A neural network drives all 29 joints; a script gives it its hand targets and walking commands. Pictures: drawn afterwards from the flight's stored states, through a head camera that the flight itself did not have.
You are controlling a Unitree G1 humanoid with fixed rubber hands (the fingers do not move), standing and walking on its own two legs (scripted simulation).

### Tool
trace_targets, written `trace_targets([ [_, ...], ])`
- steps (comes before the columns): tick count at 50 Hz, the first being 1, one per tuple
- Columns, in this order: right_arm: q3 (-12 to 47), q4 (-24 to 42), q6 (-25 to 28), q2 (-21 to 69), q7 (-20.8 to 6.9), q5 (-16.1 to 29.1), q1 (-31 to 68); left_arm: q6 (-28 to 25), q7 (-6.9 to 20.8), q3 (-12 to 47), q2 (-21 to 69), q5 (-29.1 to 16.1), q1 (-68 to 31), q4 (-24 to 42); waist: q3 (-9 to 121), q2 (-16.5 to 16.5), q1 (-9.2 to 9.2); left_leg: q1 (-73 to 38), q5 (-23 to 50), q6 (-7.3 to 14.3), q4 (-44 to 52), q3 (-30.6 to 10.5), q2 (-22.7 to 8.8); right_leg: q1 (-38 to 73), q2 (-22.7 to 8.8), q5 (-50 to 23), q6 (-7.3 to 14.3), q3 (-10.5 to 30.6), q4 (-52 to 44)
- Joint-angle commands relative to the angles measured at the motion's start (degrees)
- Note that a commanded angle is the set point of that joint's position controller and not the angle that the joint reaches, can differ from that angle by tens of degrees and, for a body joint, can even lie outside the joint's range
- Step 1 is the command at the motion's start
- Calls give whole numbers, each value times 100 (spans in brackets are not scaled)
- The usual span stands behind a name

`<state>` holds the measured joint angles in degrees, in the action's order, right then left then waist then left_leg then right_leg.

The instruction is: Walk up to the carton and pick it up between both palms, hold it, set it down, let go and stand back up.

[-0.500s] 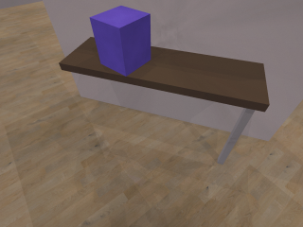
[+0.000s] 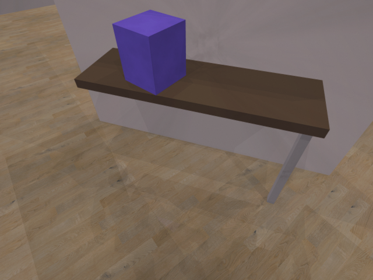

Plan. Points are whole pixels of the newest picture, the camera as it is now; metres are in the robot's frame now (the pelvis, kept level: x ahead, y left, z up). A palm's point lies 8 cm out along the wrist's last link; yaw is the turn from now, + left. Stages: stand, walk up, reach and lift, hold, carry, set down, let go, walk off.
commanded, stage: stand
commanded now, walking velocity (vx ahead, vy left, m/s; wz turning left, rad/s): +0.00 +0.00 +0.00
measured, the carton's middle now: (153, 52) +1.00 +0.20 +0.02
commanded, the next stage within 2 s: walk up in 0.20 s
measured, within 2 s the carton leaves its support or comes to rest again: neither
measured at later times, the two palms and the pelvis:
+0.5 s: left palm out of the picture +0.06 +0.30 -0.12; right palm out of the picture +0.07 -0.27 -0.11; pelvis +0.01 +0.02 +0.00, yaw -1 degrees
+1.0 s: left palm (17, 262) +0.20 +0.43 -0.12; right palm out of the picture +0.15 -0.17 -0.12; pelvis +0.11 +0.12 -0.01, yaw -2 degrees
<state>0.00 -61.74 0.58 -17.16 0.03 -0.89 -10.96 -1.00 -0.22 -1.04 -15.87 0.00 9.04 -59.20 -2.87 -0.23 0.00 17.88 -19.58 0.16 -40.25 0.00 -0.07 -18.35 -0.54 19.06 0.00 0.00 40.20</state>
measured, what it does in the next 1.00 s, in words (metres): steps to the left: left foot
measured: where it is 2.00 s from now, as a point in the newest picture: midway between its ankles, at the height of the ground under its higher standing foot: (144, 276)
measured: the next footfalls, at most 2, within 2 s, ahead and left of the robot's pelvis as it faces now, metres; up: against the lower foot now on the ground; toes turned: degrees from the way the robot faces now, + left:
left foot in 0.68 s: +0.08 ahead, +0.18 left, +0.00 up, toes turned +0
right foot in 1.04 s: +0.21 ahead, +0.02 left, +0.00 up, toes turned -4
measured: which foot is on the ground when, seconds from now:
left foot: down 0.00-0.42, up 0.44-0.66, down 0.68-1.00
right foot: down 0.00-0.66, up 0.68-1.00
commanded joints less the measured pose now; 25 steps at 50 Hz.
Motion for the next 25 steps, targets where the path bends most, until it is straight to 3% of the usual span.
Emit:
trace_targets([
  [1,-222,367,224,-1389,41,52,769,-126,-29,-199,-1387,33,-574,234,-57,-13,19,-98,336,374,1506,-814,-572,246,-599,-498,392,955,-1674],
  [2,-276,335,214,-1419,47,1,606,-133,-54,-219,-1539,47,-367,190,34,-123,-10,-249,454,415,1633,-902,-662,307,-600,-701,352,884,-1596],
  [3,-249,354,206,-1371,48,43,676,-145,-56,-247,-1536,71,-462,187,190,65,-49,-285,719,375,1447,-801,-609,357,-610,-784,356,944,-1618],
  [5,-279,363,203,-1415,76,81,625,-167,-63,-199,-1567,38,-616,251,-85,-169,-41,-170,697,380,1504,-858,-601,175,-549,-494,336,876,-1564],
  [6,-260,309,191,-1437,49,12,561,-167,-64,-252,-1472,9,-448,261,-1,-52,111,-67,637,458,1576,-1012,-696,284,-513,-507,329,853,-1396],
  [7,-296,337,207,-1522,52,26,608,-180,-39,-172,-1264,38,-496,212,14,93,63,-112,601,409,1509,-805,-602,412,-605,-852,355,839,-1505],
  [8,-261,320,180,-1378,65,33,551,-150,-48,-241,-1562,36,-421,215,32,-254,24,-106,501,418,1464,-862,-586,238,-566,-545,304,945,-1559],
  [9,-264,267,150,-1368,55,41,541,-203,-67,-225,-1538,60,-377,139,-185,-75,26,-76,552,411,1430,-782,-545,194,-603,-419,334,1060,-1676],
  [10,-196,391,160,-1188,38,54,594,-204,-71,-247,-1501,86,-634,218,-38,-212,-104,-222,624,369,1369,-704,-532,65,-688,-340,381,1059,-1728],
  [11,-227,315,204,-1252,27,49,611,-186,-38,-205,-1547,107,-655,239,-105,-112,-101,-323,537,347,1400,-714,-488,-10,-659,-254,389,1061,-1709],
  [13,-287,308,189,-1500,16,70,714,-130,-41,-194,-1542,43,-437,114,-78,-66,83,-163,468,372,1656,-886,-667,193,-536,-294,316,845,-1551],
  [15,-306,289,193,-1519,42,62,616,-154,-17,-193,-1379,21,-605,286,18,-75,4,-258,507,363,1537,-793,-629,213,-543,-405,319,794,-1531],
  [16,-260,367,232,-1412,37,18,737,-151,-26,-248,-1461,7,-459,243,160,179,136,-186,514,404,1598,-894,-679,331,-516,-525,327,838,-1418],
  [18,-257,302,245,-1418,30,-9,577,-155,-38,-215,-1443,43,-384,181,-28,55,63,5,370,376,1710,-920,-671,540,-521,-670,297,771,-1477],
  [19,-278,306,213,-1372,32,-17,621,-176,-44,-178,-1340,29,-335,133,-184,-109,78,52,637,437,1696,-940,-687,419,-571,-911,297,891,-1472],
  [20,-728,1190,179,-2050,-165,-233,666,-265,-61,-559,-2228,-11,729,414,20,581,211,503,-1634,440,849,-656,-328,580,-703,1793,764,1640,-1623],
  [21,-731,1243,94,-1843,-260,-314,972,-334,-125,-683,-2534,79,1141,167,-258,109,378,1803,-2149,355,-18,-452,-176,1053,-1289,3408,1152,2857,-2252],
  [22,-736,1478,23,-1665,-332,-355,953,-375,-167,-771,-2787,75,1125,230,-446,-700,394,2585,-1531,125,-1566,-325,-35,1216,-2102,4126,1470,3988,-2978],
  [23,-687,1515,9,-1574,-380,-387,1081,-451,-234,-782,-2785,65,1023,263,-860,5,394,3107,-970,62,-1881,-727,-329,1184,-2384,3781,1705,4385,-3038],
  [24,-702,1559,37,-1669,-407,-357,816,-501,-265,-744,-2580,45,893,425,-608,-132,181,3088,-1005,78,-1907,-780,-320,1411,-2302,3563,1717,4038,-2944],
  [25,-735,1496,28,-1738,-474,-364,694,-531,-268,-760,-2527,42,786,403,-506,-232,166,2865,-940,27,-1994,-735,-401,1254,-2065,3235,1593,3724,-2816],
])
